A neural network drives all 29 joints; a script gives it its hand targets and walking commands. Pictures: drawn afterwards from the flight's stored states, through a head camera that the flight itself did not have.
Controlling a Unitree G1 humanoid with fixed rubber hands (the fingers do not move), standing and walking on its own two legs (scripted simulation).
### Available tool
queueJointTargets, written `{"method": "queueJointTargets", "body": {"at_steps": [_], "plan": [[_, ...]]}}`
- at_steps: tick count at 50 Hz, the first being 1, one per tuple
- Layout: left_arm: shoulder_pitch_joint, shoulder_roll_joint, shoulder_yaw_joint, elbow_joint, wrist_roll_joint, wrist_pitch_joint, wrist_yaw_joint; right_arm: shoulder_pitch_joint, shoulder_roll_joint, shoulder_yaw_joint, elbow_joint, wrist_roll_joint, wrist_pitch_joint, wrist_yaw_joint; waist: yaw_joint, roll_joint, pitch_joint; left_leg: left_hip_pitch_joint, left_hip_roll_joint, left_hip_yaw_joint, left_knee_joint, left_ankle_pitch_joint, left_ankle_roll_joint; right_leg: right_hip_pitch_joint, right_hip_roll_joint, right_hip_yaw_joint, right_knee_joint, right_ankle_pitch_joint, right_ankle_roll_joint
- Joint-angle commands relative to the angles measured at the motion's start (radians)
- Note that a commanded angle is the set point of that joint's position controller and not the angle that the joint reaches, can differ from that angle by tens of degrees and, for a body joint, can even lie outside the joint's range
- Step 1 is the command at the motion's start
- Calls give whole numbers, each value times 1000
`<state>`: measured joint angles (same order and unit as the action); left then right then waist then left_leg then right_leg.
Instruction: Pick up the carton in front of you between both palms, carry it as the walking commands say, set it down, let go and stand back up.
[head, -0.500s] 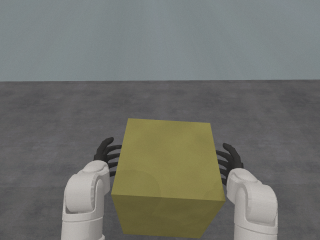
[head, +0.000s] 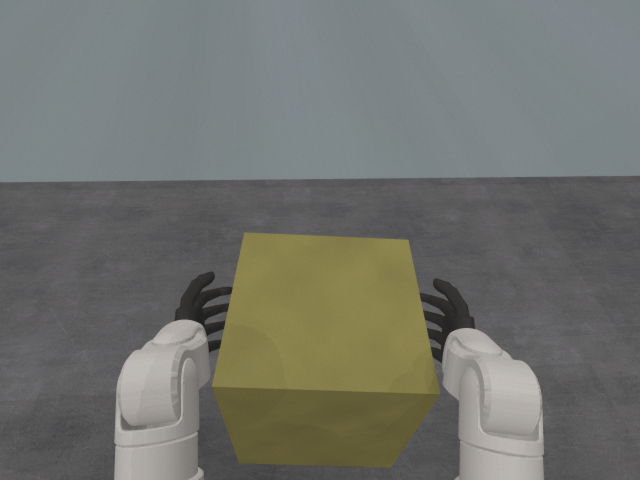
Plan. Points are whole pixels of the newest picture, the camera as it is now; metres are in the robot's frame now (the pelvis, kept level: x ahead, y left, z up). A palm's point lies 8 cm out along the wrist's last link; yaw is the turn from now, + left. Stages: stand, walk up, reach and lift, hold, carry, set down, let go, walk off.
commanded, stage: carry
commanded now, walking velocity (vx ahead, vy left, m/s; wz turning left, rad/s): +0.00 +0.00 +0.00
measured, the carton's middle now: (320, 355) +0.29 +0.00 -0.01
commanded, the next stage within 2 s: none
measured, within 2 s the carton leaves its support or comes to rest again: neither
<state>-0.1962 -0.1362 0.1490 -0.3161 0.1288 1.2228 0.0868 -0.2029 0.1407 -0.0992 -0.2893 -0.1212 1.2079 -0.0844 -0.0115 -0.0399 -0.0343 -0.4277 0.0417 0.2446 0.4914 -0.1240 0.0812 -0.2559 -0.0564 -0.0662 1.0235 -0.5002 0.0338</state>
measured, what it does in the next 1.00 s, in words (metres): walks ahead: right foot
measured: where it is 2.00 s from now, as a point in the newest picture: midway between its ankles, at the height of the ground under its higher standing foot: outside the picture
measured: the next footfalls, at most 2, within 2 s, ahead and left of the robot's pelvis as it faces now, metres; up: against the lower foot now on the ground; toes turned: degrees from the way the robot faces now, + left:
right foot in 0.22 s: +0.19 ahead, -0.14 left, +0.00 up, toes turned +14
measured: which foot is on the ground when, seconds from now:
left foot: down 0.00-1.00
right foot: up 0.00-0.20, down 0.22-1.00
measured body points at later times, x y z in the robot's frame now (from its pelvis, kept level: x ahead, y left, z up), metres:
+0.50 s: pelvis +0.16 -0.01 +0.01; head +0.14 -0.02 +0.46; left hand +0.44 +0.15 +0.09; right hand +0.44 -0.16 +0.09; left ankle +0.09 +0.08 -0.73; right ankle +0.15 -0.13 -0.73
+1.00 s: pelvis +0.15 -0.02 +0.00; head +0.12 -0.02 +0.45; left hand +0.42 +0.15 +0.08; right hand +0.43 -0.16 +0.08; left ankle +0.09 +0.08 -0.73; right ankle +0.15 -0.13 -0.73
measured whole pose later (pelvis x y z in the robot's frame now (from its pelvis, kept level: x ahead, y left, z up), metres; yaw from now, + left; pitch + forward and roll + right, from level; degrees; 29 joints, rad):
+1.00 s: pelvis +0.15 -0.02 +0.00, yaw +3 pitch +2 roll +0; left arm -0.17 -0.13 0.11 -0.24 0.14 1.20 0.08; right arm -0.16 0.13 -0.10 -0.26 -0.14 1.21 -0.07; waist 0.00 0.01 -0.13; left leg -0.19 0.07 0.18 0.52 -0.37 0.00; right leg -0.28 -0.07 -0.18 0.54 -0.29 0.00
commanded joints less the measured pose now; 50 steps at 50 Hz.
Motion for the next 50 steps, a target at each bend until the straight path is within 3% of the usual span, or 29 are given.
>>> {"method": "queueJointTargets", "body": {"at_steps": [1, 2, 5, 7, 9, 10, 11, 12, 13, 14, 17, 21, 34, 42, 50], "plan": [[-480, -945, -782, -105, -443, -18, -267, -406, 977, 698, -92, 422, -21, 262, 1, 133, -397, 536, 304, -299, -163, 694, 77, -229, -53, 74, -35, 41, -22], [-486, -976, -791, -109, -449, -27, -265, -422, 991, 702, -102, 428, -30, 262, 9, 135, -401, 488, 277, -248, -183, 623, 53, -164, -47, 46, -152, 64, -17], [-419, -992, -799, -113, -441, -48, -253, -381, 986, 710, -131, 433, -44, 262, 13, 163, -426, 456, 250, -165, -176, 586, 59, -58, -6, -15, -382, 101, -7], [-393, -977, -803, -129, -434, -51, -247, -345, 964, 709, -144, 425, -47, 262, 4, 186, -435, 467, 236, -124, -134, 613, 52, -36, 0, -48, -477, 220, -4], [-389, -955, -805, -154, -433, -47, -247, -346, 940, 708, -162, 422, -45, 261, 11, 165, -429, 412, 195, -77, -85, 500, 15, 60, -8, -85, -627, 448, 3], [-395, -939, -803, -161, -434, -40, -249, -351, 927, 706, -164, 418, -41, 260, 11, 159, -413, 362, 173, -78, -70, 375, -17, 116, -33, -76, -674, 555, 5], [-399, -917, -797, -160, -435, -29, -252, -344, 909, 700, -150, 408, -34, 258, 9, 137, -400, 297, 161, -85, -54, 238, -50, 173, -95, -35, -668, 632, 1], [-406, -890, -787, -149, -435, -17, -256, -337, 889, 696, -132, 397, -25, 257, -1, 59, -389, 246, 129, -82, -30, 88, -74, 198, -174, 20, -615, 827, -14], [-401, -888, -776, -111, -425, -14, -260, -364, 878, 706, -145, 404, -9, 256, 1, -4, -377, 272, 109, -118, -60, 81, -84, 155, -188, 25, -571, 822, -43], [-378, -885, -758, -71, -422, -7, -263, -379, 866, 704, -131, 404, 6, 256, 5, -35, -346, 296, 123, -125, -47, 111, -88, 111, -173, 19, -570, 774, -46], [-353, -874, -727, 5, -405, 7, -267, -382, 856, 700, -66, 402, 24, 260, 5, -8, -309, 303, 136, -136, 5, 314, -96, 90, -145, -2, -542, 868, -38], [-403, -900, -726, 22, -409, 5, -267, -429, 883, 702, -41, 414, 23, 263, 7, 8, -340, 296, 122, -130, 25, 379, -110, 134, -136, -14, -500, 967, -42], [-445, -920, -757, -48, -433, -2, -259, -424, 909, 698, -73, 411, 12, 253, 10, 50, -378, 343, 129, -132, 42, 442, -96, 120, -117, -26, -465, 853, -46], [-450, -916, -757, -42, -431, -1, -264, -435, 905, 702, -73, 410, 13, 257, 8, 45, -334, 308, 133, -138, 17, 312, -87, 98, -120, -22, -491, 723, -48], [-434, -913, -752, 52, -390, -45, -273, -426, 906, 706, 14, 378, -30, 267, 10, 42, -281, 273, 133, -146, -31, 165, -79, 81, -121, -15, -537, 609, -47]]}}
